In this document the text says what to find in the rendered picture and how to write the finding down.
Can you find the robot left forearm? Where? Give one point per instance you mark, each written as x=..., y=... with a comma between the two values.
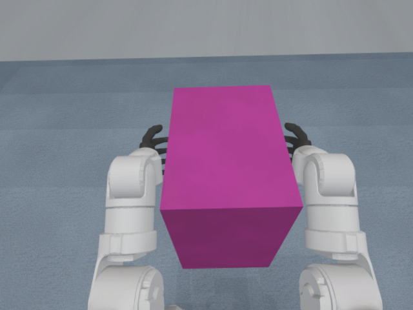
x=129, y=223

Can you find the left robot hand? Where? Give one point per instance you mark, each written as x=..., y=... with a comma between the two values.
x=149, y=142

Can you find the robot right upper arm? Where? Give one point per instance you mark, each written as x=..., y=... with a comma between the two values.
x=339, y=286

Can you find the robot left upper arm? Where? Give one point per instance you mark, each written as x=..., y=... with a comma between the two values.
x=128, y=287

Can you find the right robot hand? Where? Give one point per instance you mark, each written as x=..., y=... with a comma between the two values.
x=301, y=139

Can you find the robot right forearm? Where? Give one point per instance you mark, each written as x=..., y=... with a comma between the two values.
x=332, y=230

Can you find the carton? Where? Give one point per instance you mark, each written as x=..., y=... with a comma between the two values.
x=229, y=195

